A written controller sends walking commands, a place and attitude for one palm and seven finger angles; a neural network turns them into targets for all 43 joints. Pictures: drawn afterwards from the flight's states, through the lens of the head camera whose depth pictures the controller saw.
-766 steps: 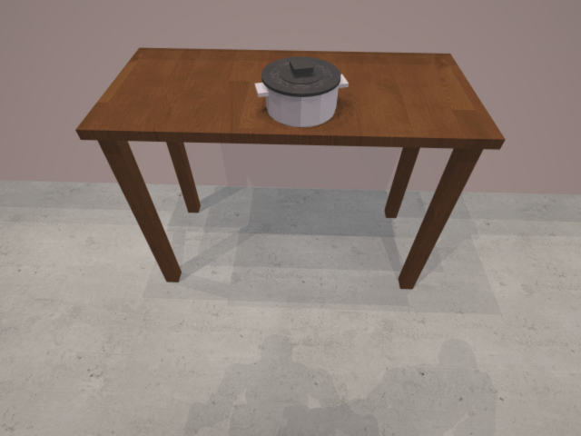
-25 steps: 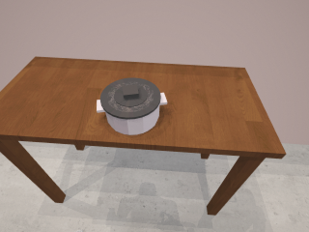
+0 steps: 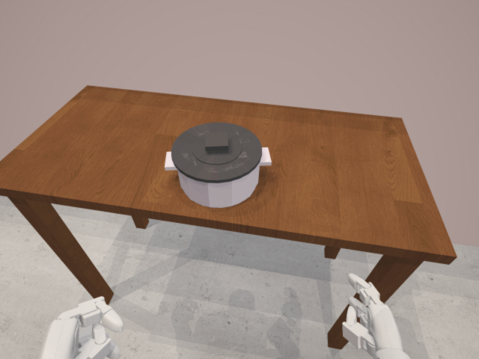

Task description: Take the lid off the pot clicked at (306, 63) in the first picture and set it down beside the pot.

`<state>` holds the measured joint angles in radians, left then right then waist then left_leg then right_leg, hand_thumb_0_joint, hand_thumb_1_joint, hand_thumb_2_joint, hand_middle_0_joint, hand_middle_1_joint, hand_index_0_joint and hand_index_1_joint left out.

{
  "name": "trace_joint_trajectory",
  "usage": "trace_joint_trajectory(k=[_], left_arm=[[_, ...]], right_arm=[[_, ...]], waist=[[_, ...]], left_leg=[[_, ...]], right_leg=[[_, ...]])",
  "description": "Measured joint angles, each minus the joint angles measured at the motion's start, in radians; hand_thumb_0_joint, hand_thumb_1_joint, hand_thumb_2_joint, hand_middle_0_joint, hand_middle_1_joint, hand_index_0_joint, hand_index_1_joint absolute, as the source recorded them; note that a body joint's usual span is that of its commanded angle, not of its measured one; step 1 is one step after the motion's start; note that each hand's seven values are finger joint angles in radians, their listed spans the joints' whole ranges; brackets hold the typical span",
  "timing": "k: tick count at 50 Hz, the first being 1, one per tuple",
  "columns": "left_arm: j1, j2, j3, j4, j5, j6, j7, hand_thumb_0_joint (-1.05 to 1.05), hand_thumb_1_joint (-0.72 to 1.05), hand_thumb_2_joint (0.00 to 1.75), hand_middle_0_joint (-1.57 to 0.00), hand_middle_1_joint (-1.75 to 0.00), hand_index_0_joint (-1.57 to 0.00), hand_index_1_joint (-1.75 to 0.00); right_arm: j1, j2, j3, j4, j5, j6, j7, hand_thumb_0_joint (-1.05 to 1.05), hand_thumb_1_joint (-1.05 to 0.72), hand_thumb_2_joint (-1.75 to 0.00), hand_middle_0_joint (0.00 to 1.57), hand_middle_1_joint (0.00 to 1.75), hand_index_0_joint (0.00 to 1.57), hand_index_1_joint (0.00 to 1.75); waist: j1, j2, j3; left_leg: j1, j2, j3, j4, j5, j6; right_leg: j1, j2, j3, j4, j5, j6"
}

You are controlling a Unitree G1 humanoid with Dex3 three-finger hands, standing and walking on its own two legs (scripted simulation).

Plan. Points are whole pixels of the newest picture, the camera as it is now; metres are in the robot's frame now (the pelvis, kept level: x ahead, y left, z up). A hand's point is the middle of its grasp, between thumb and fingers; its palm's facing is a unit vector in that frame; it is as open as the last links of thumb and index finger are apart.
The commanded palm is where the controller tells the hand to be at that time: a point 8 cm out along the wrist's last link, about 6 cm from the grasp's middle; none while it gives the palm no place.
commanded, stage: lift the closed hand beside the body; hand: left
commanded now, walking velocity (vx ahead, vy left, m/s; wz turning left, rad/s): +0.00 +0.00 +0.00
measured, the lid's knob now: (216, 141) +0.51 +0.13 +0.09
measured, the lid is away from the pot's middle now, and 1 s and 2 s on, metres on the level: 0.00 0.00 0.00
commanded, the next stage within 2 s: raise the hand higher, near the body in 0.02 s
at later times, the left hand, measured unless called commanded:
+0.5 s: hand (89, 306) +0.16 +0.24 +0.06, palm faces +0.29 -0.86 -0.42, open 3.1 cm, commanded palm +0.11 +0.27 +0.10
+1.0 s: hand (78, 263) +0.19 +0.25 +0.13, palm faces +0.34 -0.85 -0.40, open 3.1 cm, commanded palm +0.14 +0.28 +0.15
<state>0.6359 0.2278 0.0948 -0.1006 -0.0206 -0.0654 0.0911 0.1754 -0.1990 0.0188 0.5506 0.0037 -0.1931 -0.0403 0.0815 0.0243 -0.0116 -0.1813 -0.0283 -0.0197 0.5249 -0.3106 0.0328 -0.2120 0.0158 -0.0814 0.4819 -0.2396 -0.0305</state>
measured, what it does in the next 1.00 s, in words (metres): stands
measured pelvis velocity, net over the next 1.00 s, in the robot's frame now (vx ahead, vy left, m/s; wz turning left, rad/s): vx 0.01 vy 0.02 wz -0.02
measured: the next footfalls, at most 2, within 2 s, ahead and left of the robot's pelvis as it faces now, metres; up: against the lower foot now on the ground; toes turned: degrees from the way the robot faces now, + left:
none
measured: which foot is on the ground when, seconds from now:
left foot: down 0.00-1.00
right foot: down 0.00-1.00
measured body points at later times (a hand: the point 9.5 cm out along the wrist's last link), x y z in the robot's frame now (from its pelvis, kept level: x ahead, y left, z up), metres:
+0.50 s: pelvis +0.02 +0.00 +0.00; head +0.00 -0.01 +0.45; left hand +0.14 +0.28 +0.09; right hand +0.20 -0.23 -0.07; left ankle -0.02 +0.10 -0.74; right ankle +0.01 -0.10 -0.74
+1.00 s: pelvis +0.01 +0.02 +0.00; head +0.00 +0.00 +0.45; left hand +0.17 +0.29 +0.15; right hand +0.20 -0.19 -0.08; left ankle -0.02 +0.10 -0.74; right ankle +0.01 -0.10 -0.74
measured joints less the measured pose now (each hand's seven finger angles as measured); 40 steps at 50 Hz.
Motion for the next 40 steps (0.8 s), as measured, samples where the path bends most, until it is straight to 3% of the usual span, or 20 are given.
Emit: trace_joint_trajectory(k=[7, 15, 25, 40], left_arm=[[0.016, 0.015, 0.042, -0.047, 0.002, 0.001, -0.003, 0.01, 0.90, 0.90, -1.25, -1.45, -1.25, -1.44], [0.060, 0.043, 0.074, -0.125, 0.007, -0.020, -0.005, 0.01, 0.89, 0.90, -1.29, -1.49, -1.29, -1.49], [0.059, 0.058, 0.093, -0.189, 0.008, -0.043, 0.003, 0.01, 0.89, 0.90, -1.30, -1.50, -1.30, -1.49], [-0.014, 0.065, 0.107, -0.282, 0.002, -0.046, 0.002, 0.02, 0.89, 0.90, -1.30, -1.50, -1.30, -1.49]], right_arm=[[0.049, 0.029, 0.007, 0.069, 0.001, 0.030, -0.004, 0.01, -0.90, -0.90, 0.21, 0.30, 0.21, 0.30], [0.066, 0.011, -0.022, 0.104, 0.006, 0.023, -0.011, 0.02, -0.90, -0.90, 0.21, 0.30, 0.21, 0.30], [0.024, -0.008, -0.040, 0.088, 0.010, 0.006, -0.022, 0.02, -0.90, -0.90, 0.20, 0.30, 0.20, 0.30], [0.017, 0.015, 0.003, 0.054, 0.004, 0.006, -0.002, 0.01, -0.90, -0.90, 0.20, 0.30, 0.20, 0.30]], waist=[[-0.021, 0.020, 0.002], [-0.033, 0.028, 0.009], [-0.018, 0.024, 0.008], [-0.006, 0.025, 0.017]], left_leg=[[0.025, 0.003, 0.009, -0.015, -0.009, -0.002], [0.047, 0.004, 0.021, -0.035, -0.009, -0.001], [0.061, 0.001, 0.021, -0.044, -0.006, 0.004], [0.082, -0.010, 0.020, -0.055, 0.000, 0.014]], right_leg=[[0.015, 0.003, 0.010, 0.000, -0.013, -0.001], [0.027, 0.005, 0.023, -0.008, -0.015, 0.001], [0.043, 0.002, 0.023, -0.021, -0.011, 0.006], [0.069, -0.009, 0.022, -0.036, -0.004, 0.017]])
